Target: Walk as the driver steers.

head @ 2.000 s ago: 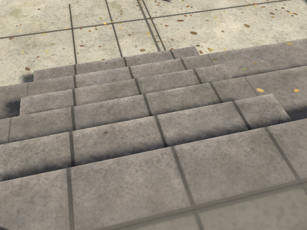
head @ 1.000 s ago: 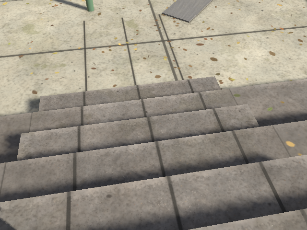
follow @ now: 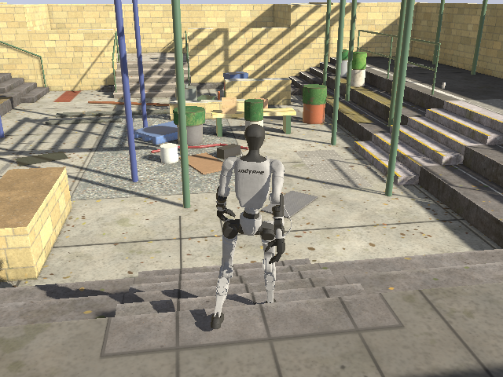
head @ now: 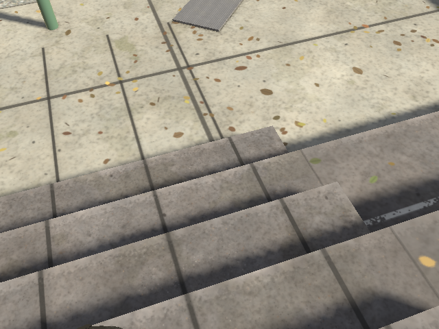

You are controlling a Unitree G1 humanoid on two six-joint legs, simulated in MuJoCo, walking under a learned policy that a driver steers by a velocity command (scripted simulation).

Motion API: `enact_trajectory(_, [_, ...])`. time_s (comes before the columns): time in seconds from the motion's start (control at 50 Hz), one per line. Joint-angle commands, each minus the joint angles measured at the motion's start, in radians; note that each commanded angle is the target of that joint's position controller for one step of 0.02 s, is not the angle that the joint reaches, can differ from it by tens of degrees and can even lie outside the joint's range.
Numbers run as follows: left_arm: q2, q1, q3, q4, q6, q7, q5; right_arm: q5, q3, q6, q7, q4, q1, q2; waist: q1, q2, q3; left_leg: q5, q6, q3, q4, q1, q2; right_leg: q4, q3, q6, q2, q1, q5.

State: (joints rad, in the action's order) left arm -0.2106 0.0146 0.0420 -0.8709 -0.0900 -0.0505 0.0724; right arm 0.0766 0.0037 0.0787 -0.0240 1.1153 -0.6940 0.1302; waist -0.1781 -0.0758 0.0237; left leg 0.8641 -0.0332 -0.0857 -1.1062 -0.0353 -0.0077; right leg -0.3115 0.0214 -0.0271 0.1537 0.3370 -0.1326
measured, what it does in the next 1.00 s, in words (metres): goes down, turning left: left foot, then right foot 0.15 m lower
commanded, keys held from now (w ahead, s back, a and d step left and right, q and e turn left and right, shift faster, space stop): w+q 0.82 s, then e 0.18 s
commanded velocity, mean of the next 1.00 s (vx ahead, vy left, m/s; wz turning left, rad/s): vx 0.47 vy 0.00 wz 0.48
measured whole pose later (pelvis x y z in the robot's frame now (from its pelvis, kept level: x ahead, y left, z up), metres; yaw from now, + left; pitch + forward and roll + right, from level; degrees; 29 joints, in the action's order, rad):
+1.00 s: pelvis +0.43 +0.09 -0.18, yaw +29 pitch +1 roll -1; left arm -0.23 -0.39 0.02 -0.92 -0.06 -0.05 0.03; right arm 0.04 0.00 0.04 -0.02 0.87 -0.34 0.24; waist 0.01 0.01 -0.01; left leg 0.51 -0.02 -0.06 -1.75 -0.79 -0.01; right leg -0.60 0.05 -0.05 -0.03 0.30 0.32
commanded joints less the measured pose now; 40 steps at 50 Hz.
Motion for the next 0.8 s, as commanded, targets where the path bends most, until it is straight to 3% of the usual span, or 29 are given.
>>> enact_trajectory(0.02, [-0.207,-0.783,0.055,-0.150,0.026,-0.044,0.037,-0.013,-0.008,-0.013,-0.121,0.047,-0.265,0.054,0.308,-0.178,-0.563,0.037,0.024,-0.026,-0.895,-0.690,-0.032,-0.474,-0.231,-0.354,0.304,-1.190,-0.756])
enact_trajectory(0.04, [-0.255,-0.699,0.055,-0.161,0.032,-0.051,0.014,-0.038,0.006,0.008,-0.113,-0.108,0.040,0.089,0.326,-0.190,-0.370,-0.067,0.056,0.008,-0.996,-1.001,-0.040,-0.218,-0.446,-0.335,0.363,-0.972,-0.078])
enact_trajectory(0.06, [-0.163,-0.551,0.037,-0.143,0.033,-0.033,0.024,-0.059,0.018,0.021,-0.089,-0.125,0.222,0.127,0.309,-0.031,-0.046,-0.286,0.101,0.054,-0.913,-1.045,0.044,-0.075,-0.269,-0.182,0.233,-0.576,0.357])
enact_trajectory(0.08, [-0.169,-0.485,0.028,-0.100,0.030,-0.036,0.013,-0.046,0.015,0.029,-0.052,-0.128,0.138,0.095,0.237,-0.047,-0.078,-0.417,0.114,0.006,-0.821,-0.910,0.078,-0.047,-0.305,-0.251,0.337,-0.361,0.205])
enact_trajectory(0.1, [-0.095,-0.468,0.002,-0.102,0.013,-0.029,0.049,-0.041,0.014,0.029,-0.033,-0.143,0.179,0.087,0.182,0.052,-0.003,-0.519,0.118,-0.034,-0.714,-0.784,0.143,-0.019,-0.281,-0.258,0.363,-0.137,0.096])
enact_trajectory(0.12, [-0.030,-0.443,-0.015,-0.110,-0.001,-0.012,0.048,-0.029,-0.008,0.017,-0.022,-0.157,0.189,0.006,0.126,0.026,0.042,-0.565,0.165,-0.069,-0.646,-0.738,0.174,0.004,-0.227,-0.228,0.333,-0.024,0.165])
enact_trajectory(0.14, [0.050,-0.379,-0.040,-0.080,-0.023,0.015,0.030,0.007,-0.013,0.009,-0.022,-0.156,0.162,-0.011,0.101,0.053,0.078,-0.646,0.177,-0.063,-0.458,-0.694,0.187,0.080,-0.177,-0.221,0.291,0.065,0.241])
enact_trajectory(0.16, [0.098,-0.379,-0.053,-0.089,-0.047,0.042,0.015,0.031,-0.019,-0.003,-0.027,-0.179,0.183,-0.031,0.092,0.011,0.097,-0.735,0.202,-0.069,-0.293,-0.744,0.203,0.090,-0.146,-0.209,0.255,0.041,0.258])
enact_trajectory(0.18, [0.096,-0.372,-0.055,-0.090,-0.068,0.064,0.003,0.028,-0.016,-0.002,-0.038,-0.183,0.204,-0.020,0.104,0.030,0.092,-0.858,0.195,-0.060,-0.069,-0.690,0.200,0.127,-0.057,-0.209,0.214,0.054,0.187])
enact_trajectory(0.2, [0.049,-0.395,-0.050,-0.104,-0.074,0.072,0.008,0.016,-0.004,-0.004,-0.050,-0.193,0.245,0.017,0.116,0.018,0.078,-0.880,0.173,-0.022,0.042,-0.646,0.184,0.140,-0.007,-0.218,0.196,0.030,0.159])
enact_trajectory(0.22, [0.029,-0.439,-0.050,-0.126,-0.079,0.070,0.021,0.006,0.003,-0.003,-0.063,-0.213,0.289,0.046,0.121,0.002,0.059,-0.891,0.167,-0.018,0.060,-0.618,0.188,0.147,0.020,-0.223,0.204,0.004,0.059])
enact_trajectory(0.26, [-0.019,-0.454,-0.041,-0.133,-0.067,0.059,0.072,0.013,-0.002,-0.001,-0.095,-0.224,0.304,0.039,0.112,0.039,0.054,-1.002,0.162,0.006,0.003,-0.543,0.168,0.056,0.117,-0.208,0.179,0.034,-0.031])
enact_trajectory(0.28, [-0.019,-0.451,-0.041,-0.135,-0.064,0.053,0.076,0.005,0.004,0.001,-0.102,-0.230,0.315,0.057,0.113,0.074,0.058,-1.012,0.160,0.001,0.011,-0.548,0.163,0.034,0.145,-0.205,0.179,0.022,-0.025])
enact_trajectory(0.38, [-0.023,-0.611,-0.032,-0.203,-0.066,0.072,0.044,0.025,0.023,-0.011,-0.062,-0.330,0.499,0.113,0.213,0.049,0.125,-0.802,0.163,0.027,0.062,-0.707,0.148,-0.044,0.111,-0.189,0.237,-0.238,0.220])
enact_trajectory(0.44, [-0.092,-0.599,-0.003,-0.185,-0.057,0.092,0.029,0.020,0.030,0.003,-0.046,-0.418,0.654,0.110,0.243,0.002,0.105,-0.583,0.158,0.123,0.142,-0.607,0.100,-0.109,0.152,-0.149,0.252,-0.277,0.069])
enact_trajectory(0.48, [-0.175,-0.493,0.030,-0.138,-0.054,0.090,0.031,0.001,0.073,0.031,-0.028,-0.386,0.508,0.167,0.133,0.028,0.023,-0.637,0.172,0.247,0.279,-0.209,-0.027,-0.334,0.286,-0.092,0.173,-0.117,-0.168])
enact_trajectory(0.5, [-0.171,-0.473,0.040,-0.101,-0.050,0.077,0.039,-0.017,0.117,0.063,-0.003,-0.295,0.282,0.264,0.058,0.173,-0.086,-0.914,0.237,0.227,0.347,0.145,-0.059,-0.654,0.352,-0.030,0.053,0.093,-0.066])
enact_trajectory(0.52, [-0.065,-0.408,0.012,-0.036,-0.051,0.035,0.064,0.008,0.119,0.074,0.023,-0.184,-0.020,0.307,-0.041,0.358,-0.259,-0.929,0.403,-0.132,0.502,0.521,0.123,-1.002,0.272,0.038,-0.100,0.414,0.724])
enact_trajectory(0.54, [-0.036,-0.164,-0.001,0.085,-0.058,-0.014,-0.015,0.004,0.113,0.090,0.012,-0.107,-0.216,0.312,-0.137,0.255,-0.186,-0.878,0.425,-0.442,0.644,0.540,0.241,-1.131,0.062,-0.006,-0.177,0.675,0.882])
enact_trajectory(0.56, [-0.016,-0.009,0.001,0.159,-0.055,-0.013,-0.045,-0.013,0.102,0.111,-0.008,-0.094,-0.131,0.256,-0.113,0.150,0.034,-0.680,0.399,-0.556,0.703,0.331,0.323,-1.006,-0.066,-0.037,-0.138,0.808,0.813])
enact_trajectory(0.58, [-0.042,-0.009,0.015,0.163,-0.045,0.014,-0.038,-0.046,0.073,0.114,-0.028,-0.122,0.032,0.179,-0.027,0.150,0.069,-0.664,0.402,-0.520,0.653,0.141,0.325,-1.004,-0.112,-0.029,-0.085,0.702,0.760])
enact_trajectory(0.6, [-0.039,-0.094,0.017,0.135,-0.030,0.033,-0.015,-0.055,0.060,0.096,-0.043,-0.138,0.135,0.150,0.052,0.145,0.051,-0.651,0.430,-0.476,0.600,-0.004,0.323,-1.015,-0.123,-0.023,-0.068,0.630,0.731])
enact_trajectory(0.64, [0.020,-0.230,-0.010,0.096,0.006,0.053,0.051,-0.017,0.009,0.052,-0.041,-0.182,0.323,0.055,0.183,0.027,0.074,-0.472,0.366,-0.351,0.558,-0.409,0.246,-0.868,-0.157,-0.050,-0.045,0.424,0.451])
enact_trajectory(0.66, [0.041,-0.315,-0.023,0.080,0.004,0.048,0.068,-0.005,-0.006,0.052,-0.024,-0.249,0.408,0.045,0.224,0.059,0.033,-0.449,0.317,-0.178,0.511,-0.635,0.109,-0.732,-0.091,-0.061,-0.090,0.181,0.164])
enact_trajectory(0.68, [0.035,-0.354,-0.026,0.068,-0.002,0.040,0.056,0.012,-0.017,0.059,-0.006,-0.279,0.466,0.051,0.251,0.123,0.019,-0.433,0.279,-0.113,0.460,-0.742,0.062,-0.668,-0.100,-0.040,-0.073,0.082,-0.084])
enact_trajectory(0.7, [0.041,-0.401,-0.039,0.053,-0.005,0.028,0.019,0.027,-0.011,0.063,0.009,-0.305,0.498,0.090,0.246,0.076,-0.015,-0.336,0.226,0.000,0.413,-0.900,-0.008,-0.490,-0.054,-0.004,-0.092,-0.154,-0.334])
enact_trajectory(0.72, [0.028,-0.367,-0.037,0.069,0.000,0.023,-0.015,0.020,-0.005,0.065,0.011,-0.297,0.464,0.148,0.248,0.072,0.009,-0.239,0.220,-0.004,0.408,-1.016,-0.020,-0.454,0.014,0.056,-0.115,-0.283,-0.309])
enact_trajectory(0.74, [-0.014,-0.314,-0.033,0.102,0.005,0.018,-0.027,0.029,0.000,0.069,0.005,-0.275,0.392,0.186,0.222,0.062,0.052,-0.164,0.227,-0.055,0.373,-1.039,-0.013,-0.434,0.022,0.088,-0.124,-0.316,-0.255])
enact_trajectory(0.8, [-0.074,-0.258,-0.034,0.128,0.027,0.023,0.010,-0.008,-0.004,0.067,-0.026,-0.220,0.202,0.195,0.190,0.061,0.141,-0.053,0.283,-0.303,0.270,-0.740,0.050,-0.100,-0.019,0.069,-0.117,-0.264,-0.015])
Velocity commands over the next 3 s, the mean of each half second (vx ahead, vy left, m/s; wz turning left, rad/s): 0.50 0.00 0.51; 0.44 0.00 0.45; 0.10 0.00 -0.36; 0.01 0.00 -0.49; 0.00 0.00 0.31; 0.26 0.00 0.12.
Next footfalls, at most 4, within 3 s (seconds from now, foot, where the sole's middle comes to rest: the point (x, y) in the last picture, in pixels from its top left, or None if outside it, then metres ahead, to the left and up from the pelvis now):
0.48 left None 0.24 0.16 -0.79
0.84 right None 0.51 0.02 -0.94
1.18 left None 0.53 0.28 -0.94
1.68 right None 0.53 0.03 -0.94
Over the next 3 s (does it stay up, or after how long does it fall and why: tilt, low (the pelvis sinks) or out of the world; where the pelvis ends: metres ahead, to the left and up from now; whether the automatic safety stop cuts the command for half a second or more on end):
stays up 0.58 0.24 -0.18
